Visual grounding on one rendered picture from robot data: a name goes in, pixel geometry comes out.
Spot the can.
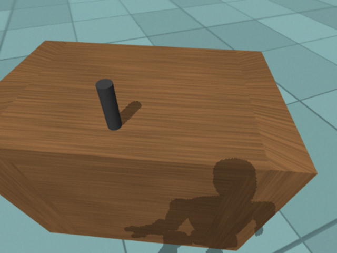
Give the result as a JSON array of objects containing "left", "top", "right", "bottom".
[{"left": 95, "top": 79, "right": 122, "bottom": 131}]

